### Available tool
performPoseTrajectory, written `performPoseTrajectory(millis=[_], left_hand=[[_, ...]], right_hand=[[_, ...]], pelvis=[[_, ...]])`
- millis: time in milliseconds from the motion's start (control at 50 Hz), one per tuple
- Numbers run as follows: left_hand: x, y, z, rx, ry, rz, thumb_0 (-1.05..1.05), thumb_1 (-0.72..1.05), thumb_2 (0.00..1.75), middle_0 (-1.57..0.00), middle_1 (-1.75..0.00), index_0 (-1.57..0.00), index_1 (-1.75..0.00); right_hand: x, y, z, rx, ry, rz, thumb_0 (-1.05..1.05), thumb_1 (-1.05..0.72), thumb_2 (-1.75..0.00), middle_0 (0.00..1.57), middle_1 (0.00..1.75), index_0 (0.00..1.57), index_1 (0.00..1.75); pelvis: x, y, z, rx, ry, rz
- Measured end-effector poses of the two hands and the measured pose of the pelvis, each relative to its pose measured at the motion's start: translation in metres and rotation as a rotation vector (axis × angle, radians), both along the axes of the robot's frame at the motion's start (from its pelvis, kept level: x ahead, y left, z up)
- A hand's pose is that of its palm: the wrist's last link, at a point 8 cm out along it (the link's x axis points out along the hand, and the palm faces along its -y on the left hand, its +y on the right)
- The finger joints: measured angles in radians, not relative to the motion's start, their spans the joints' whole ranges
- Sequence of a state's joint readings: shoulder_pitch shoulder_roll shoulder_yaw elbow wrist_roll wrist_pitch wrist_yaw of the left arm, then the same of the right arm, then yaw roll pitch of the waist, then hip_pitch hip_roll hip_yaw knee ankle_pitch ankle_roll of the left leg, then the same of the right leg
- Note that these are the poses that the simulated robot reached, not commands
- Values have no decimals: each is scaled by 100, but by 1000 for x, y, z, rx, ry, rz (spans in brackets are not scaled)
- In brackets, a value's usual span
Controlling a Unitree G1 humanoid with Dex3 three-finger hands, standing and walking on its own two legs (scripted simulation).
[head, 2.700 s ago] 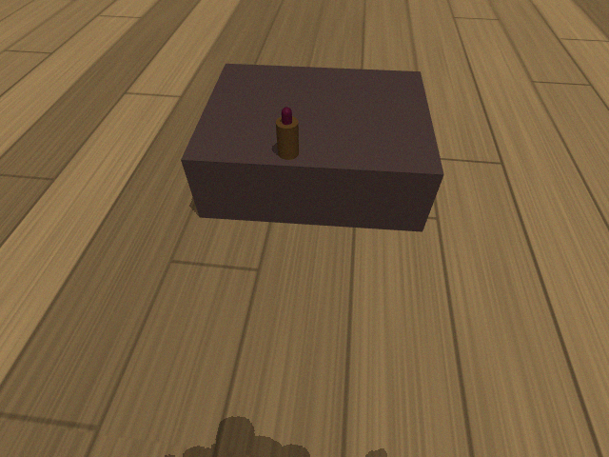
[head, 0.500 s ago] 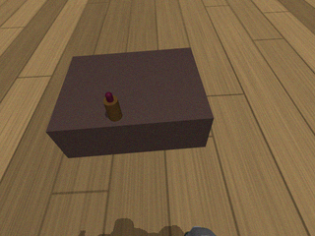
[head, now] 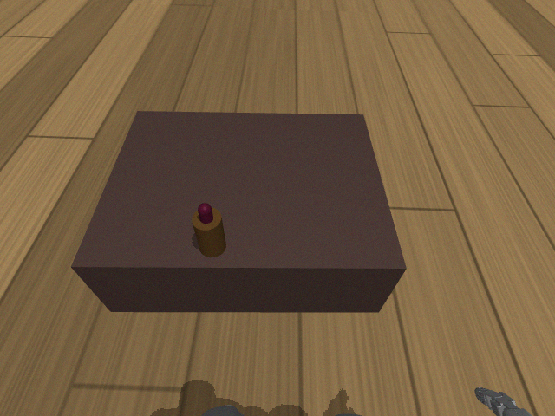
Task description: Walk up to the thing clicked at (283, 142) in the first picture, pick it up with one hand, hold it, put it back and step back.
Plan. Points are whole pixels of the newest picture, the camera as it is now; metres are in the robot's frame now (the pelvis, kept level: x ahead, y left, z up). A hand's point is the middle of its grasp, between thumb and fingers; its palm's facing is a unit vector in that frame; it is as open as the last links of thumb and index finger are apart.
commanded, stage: walk up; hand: left
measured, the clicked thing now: (208, 227) +0.65 +0.22 -0.32
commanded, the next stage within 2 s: stand in 1.92 s
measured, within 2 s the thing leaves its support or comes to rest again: neither
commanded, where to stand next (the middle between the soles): +0.26 +0.00 m, yaw -1 degrees
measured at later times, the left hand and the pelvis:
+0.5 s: hand (123, 363) +0.21 +0.26 -0.10, palm faces -0.04 -0.89 -0.45, open 7.4 cm; pelvis +0.15 -0.02 +0.01, yaw -1 degrees
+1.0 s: hand (134, 343) +0.26 +0.27 -0.15, palm faces -0.03 -0.94 -0.33, open 7.4 cm; pelvis +0.20 +0.02 +0.01, yaw -1 degrees
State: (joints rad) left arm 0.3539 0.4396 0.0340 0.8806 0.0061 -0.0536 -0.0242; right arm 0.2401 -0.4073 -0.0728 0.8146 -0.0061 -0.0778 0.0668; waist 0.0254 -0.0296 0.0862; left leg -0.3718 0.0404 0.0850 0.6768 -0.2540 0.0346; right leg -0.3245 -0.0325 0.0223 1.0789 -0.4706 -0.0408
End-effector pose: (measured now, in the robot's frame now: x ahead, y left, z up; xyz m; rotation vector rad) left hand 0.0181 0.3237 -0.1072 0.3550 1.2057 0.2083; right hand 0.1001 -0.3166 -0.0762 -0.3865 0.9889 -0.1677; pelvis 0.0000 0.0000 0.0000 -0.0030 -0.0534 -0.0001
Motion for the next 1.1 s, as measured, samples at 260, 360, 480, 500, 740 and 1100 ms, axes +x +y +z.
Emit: performPoseTrajectory(millis=[260, 360, 480, 500, 740, 1100], left_hand=[[135, -13, 27, 0, -64, -98, 1, 90, 90, -20, -29, -21, -30], [171, -20, 32, 63, -118, -88, 1, 90, 90, -20, -29, -21, -30], [187, -21, 46, 74, -105, -59, 1, 90, 90, -20, -30, -21, -30], [190, -19, 46, 76, -96, -59, 1, 90, 90, -20, -30, -21, -30], [237, 8, -7, 7, -35, -9, 1, 90, 90, -20, -29, -21, -30], [237, -6, 4, -33, 53, 33, 1, 90, 90, -20, -29, -21, -30]], right_hand=[[11, -15, -7, 26, 143, -91, 0, -90, -90, 21, 30, 20, 30], [39, -27, -33, 43, 203, -103, 0, -91, -90, 21, 30, 20, 30], [94, -16, -31, 67, 186, -67, 0, -91, -90, 21, 30, 20, 30], [103, -14, -30, 68, 180, -63, 0, -91, -90, 21, 30, 20, 30], [171, 26, -28, 12, 130, -62, 0, -91, -90, 21, 30, 20, 30], [225, 41, -13, 61, 106, -49, 0, -91, -90, 21, 30, 20, 30]], pelvis=[[84, -8, 13, 18, 13, -21], [118, -22, 2, 2, 7, -21], [148, -17, 13, 8, 5, -19], [152, -16, 14, 8, 6, -20], [186, 16, -4, 2, 6, -20], [203, 14, 19, -11, 10, -19]])
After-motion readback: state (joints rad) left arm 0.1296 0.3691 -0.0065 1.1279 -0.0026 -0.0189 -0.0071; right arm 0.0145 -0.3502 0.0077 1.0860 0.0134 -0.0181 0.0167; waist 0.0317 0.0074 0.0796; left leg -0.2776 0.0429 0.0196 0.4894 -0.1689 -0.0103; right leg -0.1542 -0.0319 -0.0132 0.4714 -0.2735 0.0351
